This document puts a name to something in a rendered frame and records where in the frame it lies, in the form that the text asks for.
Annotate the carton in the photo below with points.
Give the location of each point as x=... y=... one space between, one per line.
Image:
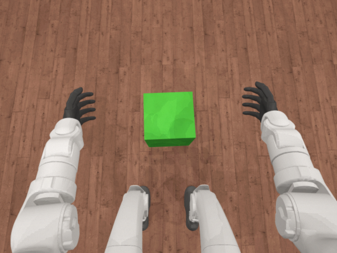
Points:
x=169 y=119

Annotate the left robot foot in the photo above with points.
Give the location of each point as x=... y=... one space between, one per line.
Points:
x=145 y=223

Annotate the robot left forearm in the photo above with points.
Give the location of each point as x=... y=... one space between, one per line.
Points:
x=55 y=180

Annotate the robot right forearm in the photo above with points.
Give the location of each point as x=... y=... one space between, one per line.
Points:
x=293 y=168

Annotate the left robot upper arm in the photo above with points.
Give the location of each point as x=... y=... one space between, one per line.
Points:
x=51 y=228

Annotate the robot left hand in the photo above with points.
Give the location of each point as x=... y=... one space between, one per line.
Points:
x=73 y=106

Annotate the right robot foot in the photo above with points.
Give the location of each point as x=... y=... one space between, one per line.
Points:
x=191 y=225

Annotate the right robot upper arm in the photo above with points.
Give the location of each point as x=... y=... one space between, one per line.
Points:
x=309 y=220

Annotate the robot right hand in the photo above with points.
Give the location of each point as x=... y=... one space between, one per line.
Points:
x=265 y=99

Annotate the robot foot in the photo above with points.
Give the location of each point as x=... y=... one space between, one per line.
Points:
x=145 y=223
x=191 y=225

